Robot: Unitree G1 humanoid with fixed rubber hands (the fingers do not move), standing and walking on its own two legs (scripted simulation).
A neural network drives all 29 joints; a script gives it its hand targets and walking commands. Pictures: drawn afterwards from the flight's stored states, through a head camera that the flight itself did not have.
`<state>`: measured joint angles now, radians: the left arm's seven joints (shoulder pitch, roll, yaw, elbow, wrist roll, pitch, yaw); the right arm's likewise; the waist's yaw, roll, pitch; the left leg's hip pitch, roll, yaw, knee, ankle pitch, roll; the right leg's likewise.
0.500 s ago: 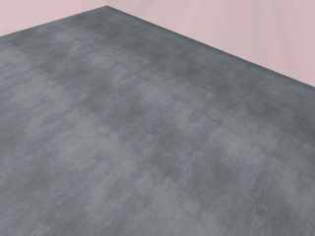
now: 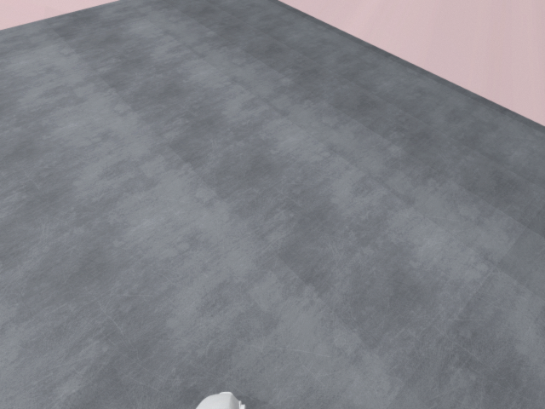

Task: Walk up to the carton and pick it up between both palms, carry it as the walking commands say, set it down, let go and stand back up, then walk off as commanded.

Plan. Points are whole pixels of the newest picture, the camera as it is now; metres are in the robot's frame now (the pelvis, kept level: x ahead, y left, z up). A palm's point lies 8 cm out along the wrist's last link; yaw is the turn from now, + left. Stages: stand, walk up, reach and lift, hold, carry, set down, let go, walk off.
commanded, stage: walk up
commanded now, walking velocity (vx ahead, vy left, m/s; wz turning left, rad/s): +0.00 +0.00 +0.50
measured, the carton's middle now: out of the picture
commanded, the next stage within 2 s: none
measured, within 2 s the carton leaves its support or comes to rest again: neither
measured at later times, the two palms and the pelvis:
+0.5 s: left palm out of the picture -0.03 +0.34 -0.12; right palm out of the picture +0.04 -0.18 -0.09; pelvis -0.05 +0.06 +0.02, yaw +14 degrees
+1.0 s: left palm out of the picture -0.12 +0.38 -0.12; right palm out of the picture +0.07 -0.06 -0.11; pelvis -0.11 +0.12 +0.00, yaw +29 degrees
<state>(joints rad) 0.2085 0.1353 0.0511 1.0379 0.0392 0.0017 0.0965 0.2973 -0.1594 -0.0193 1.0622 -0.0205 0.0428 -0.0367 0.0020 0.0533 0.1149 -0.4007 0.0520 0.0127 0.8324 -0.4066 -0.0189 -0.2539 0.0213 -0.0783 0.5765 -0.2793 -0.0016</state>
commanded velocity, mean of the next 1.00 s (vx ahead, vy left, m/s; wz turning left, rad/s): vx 0.00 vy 0.00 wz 0.49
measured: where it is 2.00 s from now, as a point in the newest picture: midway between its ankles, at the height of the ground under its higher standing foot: outside the picture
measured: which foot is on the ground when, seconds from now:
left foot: down 0.00-0.62, up 0.64-0.84, down 0.86-1.00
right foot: down 0.00-0.12, up 0.14-0.62, down 0.64-0.86, up 0.88-1.00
